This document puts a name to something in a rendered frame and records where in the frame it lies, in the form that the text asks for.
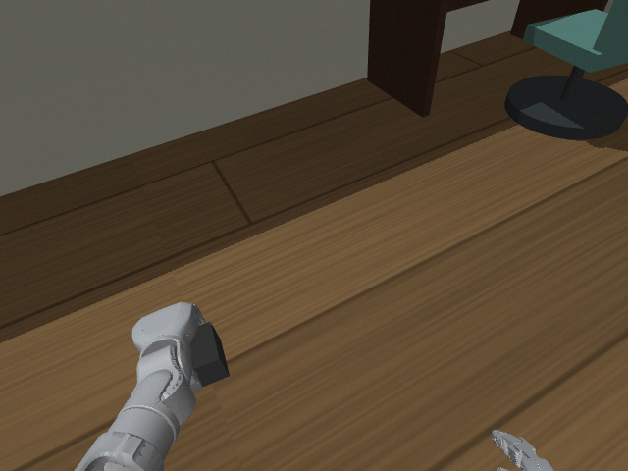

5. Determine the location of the desk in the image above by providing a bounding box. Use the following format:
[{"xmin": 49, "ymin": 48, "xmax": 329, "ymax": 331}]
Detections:
[{"xmin": 367, "ymin": 0, "xmax": 608, "ymax": 118}]

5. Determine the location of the right robot hand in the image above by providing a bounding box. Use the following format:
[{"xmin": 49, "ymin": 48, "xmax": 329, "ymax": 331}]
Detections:
[{"xmin": 492, "ymin": 430, "xmax": 554, "ymax": 471}]

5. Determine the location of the small box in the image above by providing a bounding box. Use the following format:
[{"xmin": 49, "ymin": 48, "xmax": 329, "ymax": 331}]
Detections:
[{"xmin": 190, "ymin": 322, "xmax": 230, "ymax": 388}]

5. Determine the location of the left robot hand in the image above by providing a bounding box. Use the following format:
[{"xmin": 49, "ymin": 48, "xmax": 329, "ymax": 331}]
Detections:
[{"xmin": 131, "ymin": 302, "xmax": 205, "ymax": 393}]

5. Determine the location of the office chair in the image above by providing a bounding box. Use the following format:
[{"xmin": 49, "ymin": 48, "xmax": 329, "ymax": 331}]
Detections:
[{"xmin": 504, "ymin": 0, "xmax": 628, "ymax": 140}]

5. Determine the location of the left robot arm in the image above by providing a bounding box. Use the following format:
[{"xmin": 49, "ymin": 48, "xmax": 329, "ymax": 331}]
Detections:
[{"xmin": 75, "ymin": 335, "xmax": 196, "ymax": 471}]

